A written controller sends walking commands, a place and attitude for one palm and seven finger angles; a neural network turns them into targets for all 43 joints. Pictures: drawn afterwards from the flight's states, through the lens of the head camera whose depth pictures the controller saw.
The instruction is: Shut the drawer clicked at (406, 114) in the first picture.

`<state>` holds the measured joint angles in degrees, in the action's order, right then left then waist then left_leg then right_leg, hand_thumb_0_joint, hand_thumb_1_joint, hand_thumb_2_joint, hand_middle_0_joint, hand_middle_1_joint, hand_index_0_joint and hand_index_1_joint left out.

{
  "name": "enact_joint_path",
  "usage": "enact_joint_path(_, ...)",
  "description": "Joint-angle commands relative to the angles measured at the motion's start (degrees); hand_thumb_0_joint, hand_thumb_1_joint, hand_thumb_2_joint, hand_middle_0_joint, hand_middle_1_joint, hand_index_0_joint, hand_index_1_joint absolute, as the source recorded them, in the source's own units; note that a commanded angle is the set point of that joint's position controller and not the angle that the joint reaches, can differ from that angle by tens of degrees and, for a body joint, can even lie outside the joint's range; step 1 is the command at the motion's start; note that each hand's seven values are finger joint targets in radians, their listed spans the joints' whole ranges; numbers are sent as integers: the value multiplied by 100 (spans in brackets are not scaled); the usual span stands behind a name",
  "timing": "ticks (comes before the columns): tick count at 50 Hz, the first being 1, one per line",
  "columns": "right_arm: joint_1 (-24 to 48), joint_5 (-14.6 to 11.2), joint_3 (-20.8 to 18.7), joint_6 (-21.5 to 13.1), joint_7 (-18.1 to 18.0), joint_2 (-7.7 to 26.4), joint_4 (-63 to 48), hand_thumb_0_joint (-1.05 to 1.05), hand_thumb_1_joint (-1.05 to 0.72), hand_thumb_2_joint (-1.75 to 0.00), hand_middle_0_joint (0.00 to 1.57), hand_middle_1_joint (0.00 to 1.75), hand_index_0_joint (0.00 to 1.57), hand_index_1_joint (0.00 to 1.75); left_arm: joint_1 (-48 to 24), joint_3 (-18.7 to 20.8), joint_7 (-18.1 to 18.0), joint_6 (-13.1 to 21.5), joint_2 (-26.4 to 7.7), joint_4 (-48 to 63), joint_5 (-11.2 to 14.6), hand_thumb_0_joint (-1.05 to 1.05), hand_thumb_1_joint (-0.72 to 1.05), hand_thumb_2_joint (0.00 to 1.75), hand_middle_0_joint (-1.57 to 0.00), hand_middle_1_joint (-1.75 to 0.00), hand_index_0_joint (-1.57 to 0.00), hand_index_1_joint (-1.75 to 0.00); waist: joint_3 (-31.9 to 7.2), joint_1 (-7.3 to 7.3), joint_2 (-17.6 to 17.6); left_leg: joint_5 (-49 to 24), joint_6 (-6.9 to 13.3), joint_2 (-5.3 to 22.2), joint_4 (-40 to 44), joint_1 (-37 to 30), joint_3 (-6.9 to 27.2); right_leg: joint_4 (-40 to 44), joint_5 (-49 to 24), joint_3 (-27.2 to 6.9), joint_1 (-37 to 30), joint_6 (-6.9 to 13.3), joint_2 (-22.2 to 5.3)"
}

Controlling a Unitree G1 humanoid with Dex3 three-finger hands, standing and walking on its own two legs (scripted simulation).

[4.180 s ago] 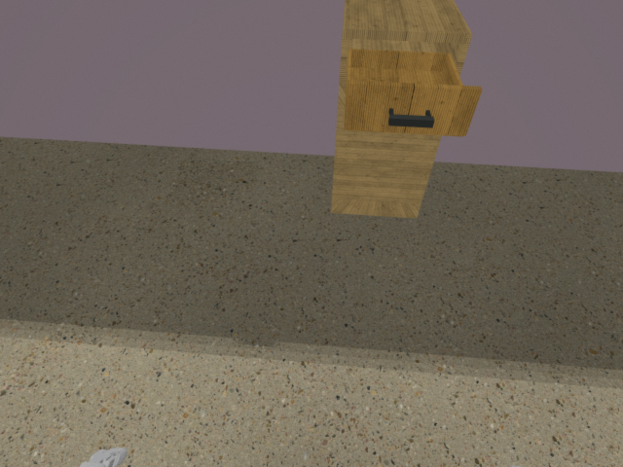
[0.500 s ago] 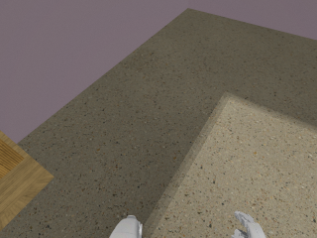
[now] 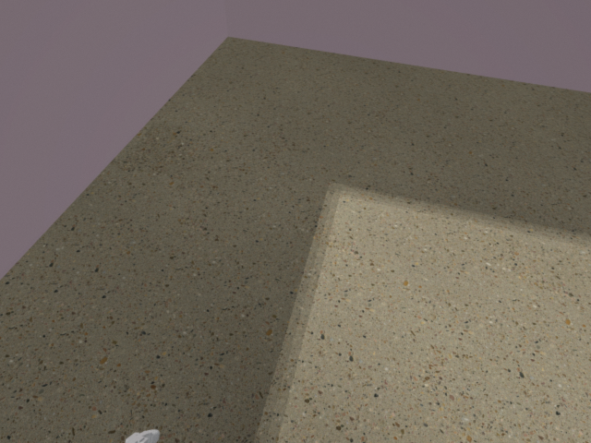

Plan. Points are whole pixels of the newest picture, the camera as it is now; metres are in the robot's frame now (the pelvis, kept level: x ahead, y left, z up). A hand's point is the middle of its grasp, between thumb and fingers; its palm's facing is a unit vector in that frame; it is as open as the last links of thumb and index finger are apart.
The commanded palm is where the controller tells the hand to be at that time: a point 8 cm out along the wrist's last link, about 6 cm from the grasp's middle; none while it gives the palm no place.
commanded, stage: turn to face it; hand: left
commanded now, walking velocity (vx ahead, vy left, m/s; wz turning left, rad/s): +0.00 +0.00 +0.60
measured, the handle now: out of the picture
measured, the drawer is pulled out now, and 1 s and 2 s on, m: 0.30 0.30 0.30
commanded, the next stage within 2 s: none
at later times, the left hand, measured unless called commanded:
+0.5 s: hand out of the picture +0.00 +0.26 -0.19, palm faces +0.33 -0.92 -0.22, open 7.3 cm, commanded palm none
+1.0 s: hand out of the picture -0.05 +0.20 -0.14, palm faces +0.58 -0.76 -0.30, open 7.4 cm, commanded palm none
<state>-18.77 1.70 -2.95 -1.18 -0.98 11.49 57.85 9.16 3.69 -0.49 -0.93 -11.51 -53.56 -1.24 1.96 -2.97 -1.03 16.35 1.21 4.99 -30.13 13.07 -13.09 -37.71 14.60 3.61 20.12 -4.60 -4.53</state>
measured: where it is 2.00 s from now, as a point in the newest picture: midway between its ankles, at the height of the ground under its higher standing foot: outside the picture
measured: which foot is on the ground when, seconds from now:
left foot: down 0.00-0.04, up 0.06-0.36, down 0.38-0.92, up 0.94-1.00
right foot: up 0.00-0.00, down 0.02-0.38, up 0.40-0.90, down 0.92-1.00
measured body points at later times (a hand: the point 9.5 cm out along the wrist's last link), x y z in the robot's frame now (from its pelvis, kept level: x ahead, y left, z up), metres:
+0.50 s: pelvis -0.02 +0.03 -0.01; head +0.00 +0.07 +0.43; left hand -0.01 +0.31 -0.17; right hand +0.11 -0.20 -0.14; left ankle -0.01 +0.12 -0.74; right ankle +0.00 -0.12 -0.67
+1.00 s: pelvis -0.01 -0.03 +0.00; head +0.02 -0.04 +0.45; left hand -0.08 +0.24 -0.12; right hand +0.18 -0.21 -0.16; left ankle -0.04 +0.10 -0.70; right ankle +0.04 -0.12 -0.74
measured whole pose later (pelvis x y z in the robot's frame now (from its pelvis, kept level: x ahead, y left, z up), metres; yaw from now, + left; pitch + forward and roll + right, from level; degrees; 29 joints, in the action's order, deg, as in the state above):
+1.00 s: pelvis -0.01 -0.03 +0.00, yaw +34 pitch +0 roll +1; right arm -13.2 1.5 -6.0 3.9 0.9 14.6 53.2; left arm 11.8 3.2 -1.3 -1.6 -10.5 -50.4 -0.6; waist 1.6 -1.2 4.1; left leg 22.4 -1.6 -5.0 -48.4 28.0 5.9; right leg -30.9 16.8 3.3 14.2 0.9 -1.2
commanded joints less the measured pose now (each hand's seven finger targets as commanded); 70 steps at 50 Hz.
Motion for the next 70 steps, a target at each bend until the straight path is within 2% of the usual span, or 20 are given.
enact_joint_path(1,-276,-120,-105,-3,33,407,-214,0,-90,-90,20,30,20,30,783,61,-115,222,-619,4,-27,0,90,90,-20,-30,-20,-30,-700,363,123,-1577,-17,600,-293,627,976,1518,-1946,-520,-1956,270,-697)
enact_joint_path(3,19,-148,-54,136,16,146,-469,0,-90,-90,20,30,20,30,1168,136,-151,233,-1178,-58,-21,0,90,90,-20,-30,-20,-30,-859,615,-984,1990,-330,-109,-1974,1436,810,1557,-3945,-1262,-2011,1256,-2334)
enact_joint_path(8,-204,-94,-174,348,99,237,-227,0,-90,-90,20,30,20,30,128,117,-200,172,-718,217,-9,0,90,90,-20,-30,-20,-30,-141,166,-950,1038,-493,0,-3528,1718,1009,1805,-2459,6,-1018,1047,-1569)
enact_joint_path(14,172,-78,-207,343,180,91,-528,0,-90,-90,20,30,20,30,194,259,-207,81,-864,300,-67,0,90,90,-20,-30,-20,-30,64,343,-1148,982,-506,25,-1952,1195,667,1602,-1230,315,-625,940,-1757)
enact_joint_path(17,-236,-60,-258,283,190,231,-543,0,-90,-90,20,30,20,30,132,287,-169,6,-883,345,-15,0,90,90,-20,-30,-20,-30,-270,103,-674,-123,-465,-178,-452,293,478,614,-833,681,-464,577,-1543)
enact_joint_path(18,-518,-51,-323,242,192,540,-468,0,-90,-90,20,30,20,30,167,258,-142,-52,-723,408,37,0,90,90,-20,-30,-20,-30,-365,-31,285,-697,-340,79,284,-171,1026,-273,-69,827,-13,321,-1211)
enact_joint_path(19,-726,-18,-481,180,155,1184,-530,0,-90,-90,20,30,20,30,173,207,-94,-93,-336,644,81,0,90,90,-20,-30,-20,-30,-316,-146,2195,-2116,325,1526,996,-558,3250,-1689,2067,921,1389,-195,-372)
enact_joint_path(20,-973,4,-532,172,103,1489,-479,0,-90,-90,20,30,20,30,-328,162,-103,-113,-341,846,29,0,90,90,-20,-30,-20,-30,-420,-376,1917,-2359,904,2106,1295,-398,3955,-2824,2420,196,1589,-125,-176)
enact_joint_path(21,-774,-4,-520,148,72,1433,-540,0,-90,-90,20,30,20,30,-425,172,-69,-105,-362,900,13,0,90,90,-20,-30,-20,-30,-377,-192,1142,-1855,988,2070,1338,-288,3665,-3177,1846,-159,1713,-52,-380)
enact_joint_path(26,412,-61,-308,44,-39,975,-849,0,-90,-90,20,30,20,30,110,280,5,-103,-552,415,3,0,90,90,-20,-30,-20,-30,-472,221,877,-1723,481,874,1246,-267,2547,-3279,346,-414,1458,-186,-223)
enact_joint_path(38,339,-34,-434,202,24,1245,-857,0,-90,-90,20,30,20,30,-50,256,-64,-131,-627,583,51,0,90,90,-20,-30,-20,-30,-356,44,915,-470,890,762,1401,-271,3605,-1398,890,-503,890,-168,134)
enact_joint_path(44,790,-53,-490,292,73,1288,-997,0,-90,-90,20,30,20,30,721,237,-118,-29,-625,504,117,0,90,90,-20,-30,-20,-30,-525,388,972,-784,582,292,917,694,3680,771,287,-312,-972,21,474)
enact_joint_path(45,856,-88,-473,308,93,1131,-1044,0,-90,-90,20,30,20,30,979,283,-137,6,-771,477,95,0,90,90,-20,-30,-20,-30,-565,512,640,-245,311,-3,618,1258,3467,1633,-1,-440,-1680,118,257)
enact_joint_path(47,853,-81,-429,314,113,691,-1256,0,-90,-90,20,30,20,30,736,371,-191,36,-1627,711,-26,0,90,90,-20,-30,-20,-30,-202,547,-1747,1568,-420,-1063,-2287,2682,1703,2876,1128,-2985,-1470,1096,-2348)
enact_joint_path(48,875,-12,-471,338,143,945,-1219,0,-90,-90,20,30,20,30,316,302,-206,20,-1441,848,14,0,90,90,-20,-30,-20,-30,-13,361,-1018,1350,-321,-705,-3131,2310,1945,2813,1143,-2399,-582,1159,-2243)
enact_joint_path(52,433,-13,-421,424,260,749,-785,0,-90,-90,20,30,20,30,-135,134,-153,174,-774,881,39,0,90,90,-20,-30,-20,-30,224,7,-752,230,-530,-437,-3961,2183,1523,2206,-821,-646,-734,806,-1176)
enact_joint_path(57,1016,-40,-354,461,263,676,-916,0,-90,-90,20,30,20,30,803,149,-149,184,-921,583,10,0,90,90,-20,-30,-20,-30,11,436,-930,393,-671,-305,-3518,2291,1310,1881,-1950,-302,-1633,913,-1364)
enact_joint_path(66,1472,-115,-184,338,268,563,-1080,0,-90,-90,20,30,20,30,966,279,-128,88,-1274,434,-75,0,90,90,-20,-30,-20,-30,-344,643,-1280,952,-473,-317,-1257,1115,737,1292,-2790,145,-1758,1031,-1756)
enact_joint_path(69,901,-87,-240,257,243,786,-968,0,-90,-90,20,30,20,30,845,309,-88,35,-1279,409,4,0,90,90,-20,-30,-20,-30,-653,309,-891,-422,-338,-392,420,-182,659,305,-2336,651,-1234,555,-1559)
enact_joint_path(70,490,-64,-363,191,216,1275,-889,0,-90,-90,20,30,20,30,862,287,-62,15,-1075,494,45,0,90,90,-20,-30,-20,-30,-1004,64,244,-1551,-27,333,865,-1345,1613,-860,-1216,839,-236,208,-1193)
